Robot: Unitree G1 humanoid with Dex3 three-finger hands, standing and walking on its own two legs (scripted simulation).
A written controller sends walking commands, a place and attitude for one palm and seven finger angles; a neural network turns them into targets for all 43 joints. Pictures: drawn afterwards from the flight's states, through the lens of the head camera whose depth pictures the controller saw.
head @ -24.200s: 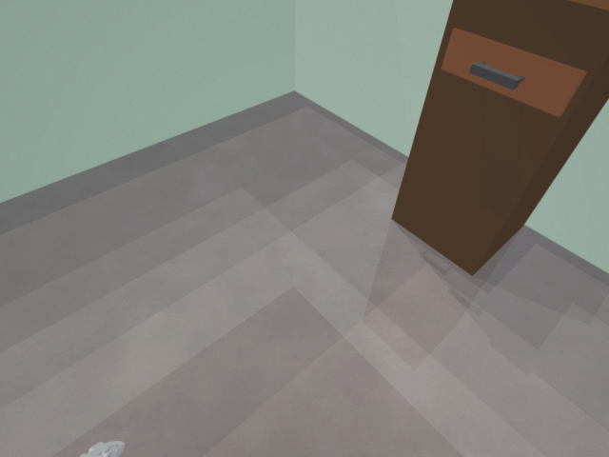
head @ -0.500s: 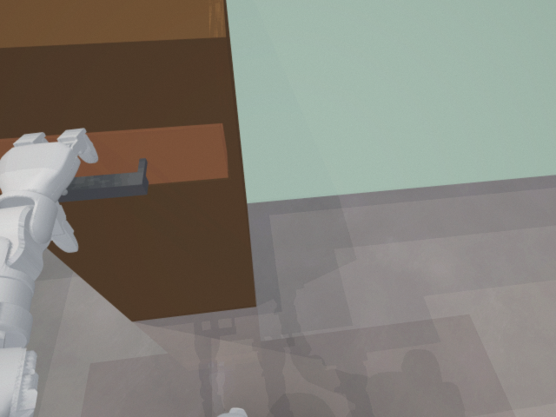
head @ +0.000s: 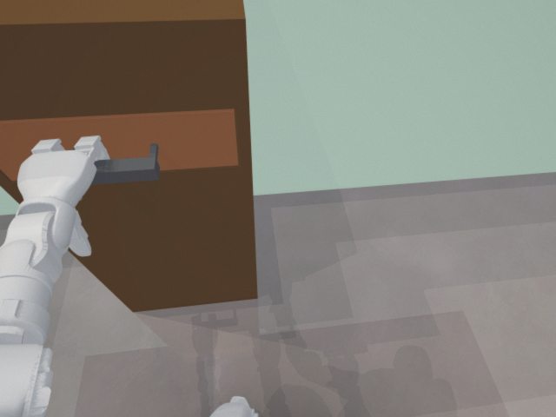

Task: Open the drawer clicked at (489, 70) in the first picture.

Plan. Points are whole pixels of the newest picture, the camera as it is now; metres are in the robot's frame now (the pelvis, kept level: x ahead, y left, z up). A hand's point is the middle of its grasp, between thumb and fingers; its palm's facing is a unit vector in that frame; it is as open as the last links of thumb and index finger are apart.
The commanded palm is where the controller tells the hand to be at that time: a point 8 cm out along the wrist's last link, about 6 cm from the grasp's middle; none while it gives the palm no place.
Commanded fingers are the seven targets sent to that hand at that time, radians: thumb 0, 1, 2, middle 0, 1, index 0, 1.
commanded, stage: lower the fingers behind the handle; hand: left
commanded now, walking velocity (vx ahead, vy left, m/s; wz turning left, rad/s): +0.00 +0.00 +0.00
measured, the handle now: (113, 161) +0.47 +0.29 +0.06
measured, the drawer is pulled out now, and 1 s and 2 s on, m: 0.00 0.00 0.05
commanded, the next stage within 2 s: close the thumb around the handle in 0.52 s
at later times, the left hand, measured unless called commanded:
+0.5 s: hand (83, 198) +0.41 +0.32 +0.04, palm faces -0.07 -0.02 -1.00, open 13.8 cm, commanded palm +0.40 +0.30 +0.10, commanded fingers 0.00 -0.50 0.30 -0.30 -1.20 -0.30 -1.20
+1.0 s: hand (83, 200) +0.41 +0.32 +0.04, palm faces -0.05 -0.03 -1.00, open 9.8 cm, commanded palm +0.39 +0.30 +0.10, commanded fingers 0.00 0.62 0.78 -0.38 -1.32 -0.38 -1.32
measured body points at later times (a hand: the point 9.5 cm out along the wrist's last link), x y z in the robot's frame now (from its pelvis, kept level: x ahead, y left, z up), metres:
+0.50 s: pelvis +0.01 -0.01 +0.00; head +0.08 +0.00 +0.44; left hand +0.41 +0.32 +0.09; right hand +0.07 -0.28 -0.13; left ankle +0.03 +0.08 -0.70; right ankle -0.02 -0.14 -0.70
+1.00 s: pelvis +0.02 -0.01 +0.00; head +0.09 +0.00 +0.45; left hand +0.41 +0.32 +0.09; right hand +0.10 -0.28 -0.12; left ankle +0.03 +0.08 -0.70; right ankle -0.02 -0.14 -0.70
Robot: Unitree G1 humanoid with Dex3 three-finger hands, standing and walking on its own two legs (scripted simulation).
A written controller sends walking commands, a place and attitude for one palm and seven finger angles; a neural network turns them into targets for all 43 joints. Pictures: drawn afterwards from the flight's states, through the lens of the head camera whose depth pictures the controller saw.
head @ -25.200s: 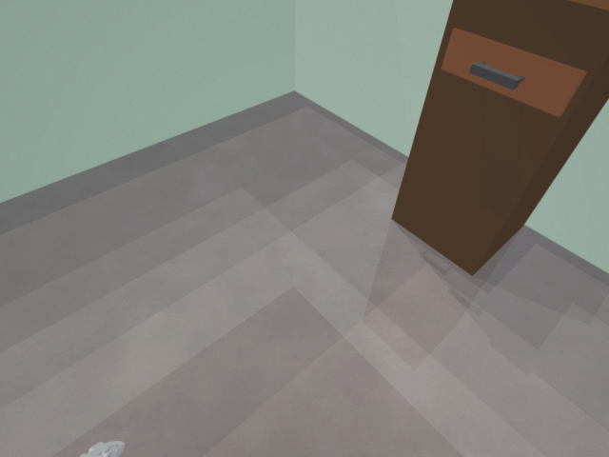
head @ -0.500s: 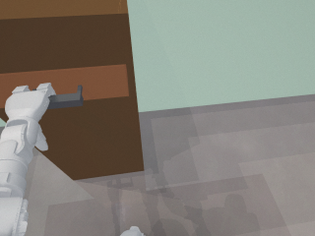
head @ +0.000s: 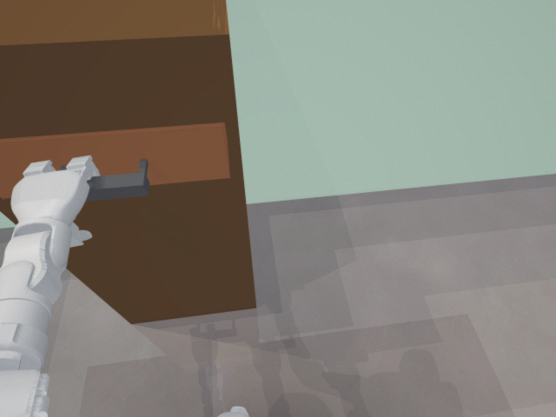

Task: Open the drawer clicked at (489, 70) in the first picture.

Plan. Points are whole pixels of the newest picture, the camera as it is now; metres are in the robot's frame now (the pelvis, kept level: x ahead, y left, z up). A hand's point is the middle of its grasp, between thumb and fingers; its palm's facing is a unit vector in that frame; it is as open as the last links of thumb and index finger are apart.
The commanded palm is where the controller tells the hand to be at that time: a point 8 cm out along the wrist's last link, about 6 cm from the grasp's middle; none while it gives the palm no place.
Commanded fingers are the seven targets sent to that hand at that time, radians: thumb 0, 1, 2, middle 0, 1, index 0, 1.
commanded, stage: close the thumb around the handle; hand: left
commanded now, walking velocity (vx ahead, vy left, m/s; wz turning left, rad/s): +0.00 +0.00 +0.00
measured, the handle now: (102, 177) +0.45 +0.30 +0.06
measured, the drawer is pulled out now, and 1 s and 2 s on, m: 0.00 0.05 0.18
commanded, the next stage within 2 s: pull the drawer open in 0.32 s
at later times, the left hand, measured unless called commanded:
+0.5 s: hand (71, 217) +0.39 +0.33 +0.04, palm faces -0.05 -0.02 -1.00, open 6.1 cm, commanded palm +0.37 +0.31 +0.10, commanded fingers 0.00 0.90 0.90 -0.40 -1.35 -0.40 -1.35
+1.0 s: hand (65, 248) +0.34 +0.32 +0.03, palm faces -0.01 -0.05 -1.00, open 6.1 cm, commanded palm +0.30 +0.31 +0.10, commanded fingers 0.00 0.90 0.90 -0.40 -1.35 -0.40 -1.35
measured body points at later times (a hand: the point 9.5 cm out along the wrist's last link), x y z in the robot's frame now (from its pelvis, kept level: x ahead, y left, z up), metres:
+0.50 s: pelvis -0.01 +0.00 +0.00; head +0.06 +0.01 +0.44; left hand +0.39 +0.33 +0.09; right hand +0.06 -0.27 -0.13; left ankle +0.01 +0.09 -0.70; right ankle -0.04 -0.13 -0.70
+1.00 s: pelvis +0.00 +0.01 +0.01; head +0.05 +0.01 +0.45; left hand +0.33 +0.32 +0.09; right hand +0.14 -0.25 -0.11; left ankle +0.01 +0.09 -0.70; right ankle -0.04 -0.13 -0.70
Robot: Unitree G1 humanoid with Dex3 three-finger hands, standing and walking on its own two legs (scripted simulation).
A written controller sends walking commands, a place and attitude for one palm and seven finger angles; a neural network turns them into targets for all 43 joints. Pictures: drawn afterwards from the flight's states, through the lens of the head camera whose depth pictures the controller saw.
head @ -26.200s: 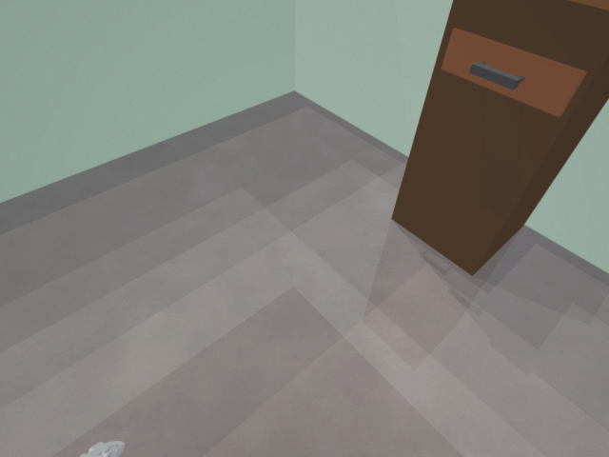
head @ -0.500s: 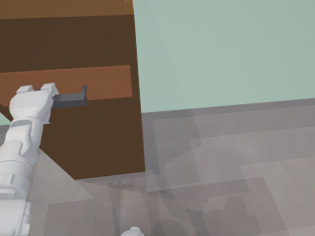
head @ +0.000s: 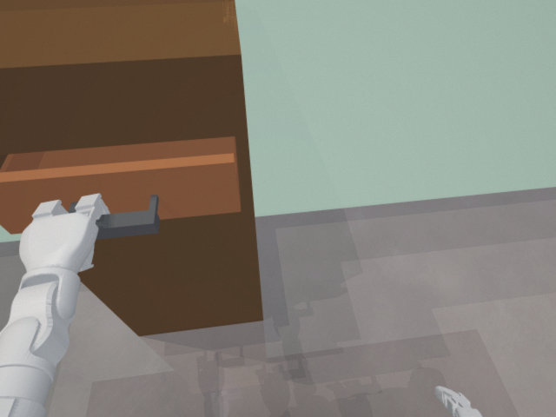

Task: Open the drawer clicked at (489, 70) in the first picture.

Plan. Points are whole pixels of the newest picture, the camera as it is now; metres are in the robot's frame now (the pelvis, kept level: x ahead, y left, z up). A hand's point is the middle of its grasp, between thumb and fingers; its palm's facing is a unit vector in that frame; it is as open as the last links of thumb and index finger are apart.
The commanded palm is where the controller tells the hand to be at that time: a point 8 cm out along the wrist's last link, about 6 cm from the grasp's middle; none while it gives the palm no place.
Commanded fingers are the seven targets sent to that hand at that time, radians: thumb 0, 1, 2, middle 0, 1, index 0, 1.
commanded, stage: pull the drawer open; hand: left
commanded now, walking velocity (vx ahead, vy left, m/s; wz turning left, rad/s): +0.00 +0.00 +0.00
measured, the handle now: (112, 214) +0.39 +0.28 +0.05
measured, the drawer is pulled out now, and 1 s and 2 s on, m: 0.05 0.18 0.27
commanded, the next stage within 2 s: open the thumb to release the handle in 1.94 s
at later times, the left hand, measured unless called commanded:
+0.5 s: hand (73, 293) +0.27 +0.30 +0.03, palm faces -0.02 -0.06 -1.00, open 6.1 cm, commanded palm +0.23 +0.29 +0.09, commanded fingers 0.00 0.90 0.90 -0.40 -1.35 -0.40 -1.35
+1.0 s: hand (60, 348) +0.20 +0.29 +0.03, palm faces +0.02 -0.05 -1.00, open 6.0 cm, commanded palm +0.17 +0.28 +0.09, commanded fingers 0.00 0.90 0.90 -0.40 -1.35 -0.40 -1.35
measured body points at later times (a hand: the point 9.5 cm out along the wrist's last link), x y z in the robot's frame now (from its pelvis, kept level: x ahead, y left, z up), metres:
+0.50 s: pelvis +0.00 -0.01 +0.00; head +0.03 -0.02 +0.45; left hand +0.27 +0.30 +0.08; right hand +0.17 -0.26 -0.10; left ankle +0.00 +0.08 -0.71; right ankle -0.05 -0.14 -0.71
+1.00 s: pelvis -0.01 -0.02 +0.00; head +0.02 -0.03 +0.45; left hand +0.20 +0.29 +0.08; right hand +0.20 -0.24 -0.10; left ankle +0.00 +0.08 -0.71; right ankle -0.05 -0.14 -0.71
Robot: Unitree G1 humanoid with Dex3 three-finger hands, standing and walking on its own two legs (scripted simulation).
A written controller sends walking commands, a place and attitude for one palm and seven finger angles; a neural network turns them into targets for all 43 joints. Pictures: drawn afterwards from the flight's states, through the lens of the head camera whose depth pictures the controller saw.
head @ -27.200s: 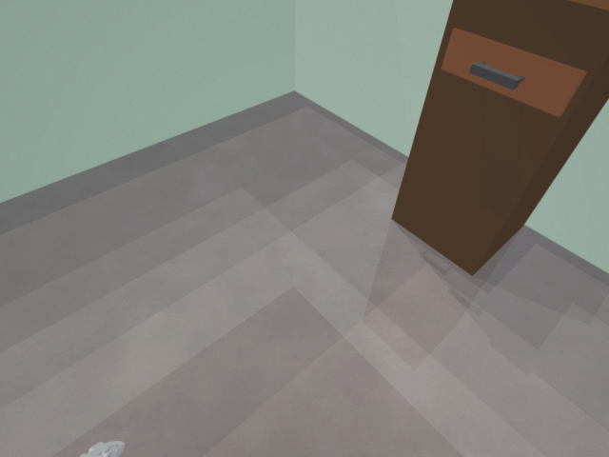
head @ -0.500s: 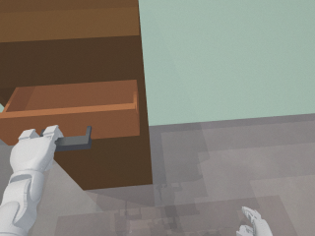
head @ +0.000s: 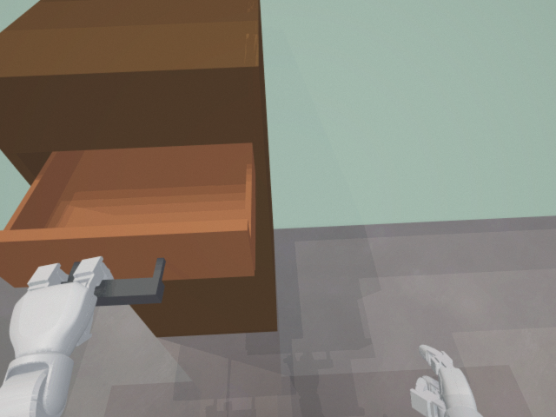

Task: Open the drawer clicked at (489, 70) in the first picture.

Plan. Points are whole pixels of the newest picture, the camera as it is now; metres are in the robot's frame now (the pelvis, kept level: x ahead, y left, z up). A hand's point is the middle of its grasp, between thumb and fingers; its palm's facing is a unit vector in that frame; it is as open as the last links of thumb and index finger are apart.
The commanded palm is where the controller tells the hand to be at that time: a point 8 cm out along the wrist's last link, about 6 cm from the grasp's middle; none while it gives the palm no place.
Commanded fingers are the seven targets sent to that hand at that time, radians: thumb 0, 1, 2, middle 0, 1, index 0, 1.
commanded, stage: pull the drawer open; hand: left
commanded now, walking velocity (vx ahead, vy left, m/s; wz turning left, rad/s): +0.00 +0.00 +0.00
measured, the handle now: (115, 279) +0.28 +0.27 +0.05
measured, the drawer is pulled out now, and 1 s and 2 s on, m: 0.18 0.27 0.27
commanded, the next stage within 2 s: open the thumb to release the handle in 0.94 s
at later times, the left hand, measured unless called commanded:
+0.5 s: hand (66, 362) +0.17 +0.30 +0.03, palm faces +0.00 -0.06 -1.00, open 6.1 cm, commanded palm +0.13 +0.29 +0.09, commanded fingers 0.00 0.90 0.90 -0.40 -1.35 -0.40 -1.35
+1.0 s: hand (52, 401) +0.13 +0.29 +0.03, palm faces -0.04 -0.07 -1.00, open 6.1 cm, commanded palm +0.08 +0.28 +0.09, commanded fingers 0.00 0.90 0.90 -0.40 -1.35 -0.40 -1.35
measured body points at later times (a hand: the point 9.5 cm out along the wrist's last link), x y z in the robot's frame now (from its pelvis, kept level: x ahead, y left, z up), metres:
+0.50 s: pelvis +0.00 +0.00 +0.00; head +0.02 -0.01 +0.45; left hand +0.17 +0.30 +0.08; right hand +0.20 -0.23 -0.10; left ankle +0.01 +0.10 -0.71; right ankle -0.04 -0.12 -0.71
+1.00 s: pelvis +0.00 +0.01 -0.01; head +0.02 +0.00 +0.44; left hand +0.12 +0.29 +0.09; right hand +0.21 -0.22 -0.09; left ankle +0.01 +0.10 -0.71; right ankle -0.04 -0.12 -0.71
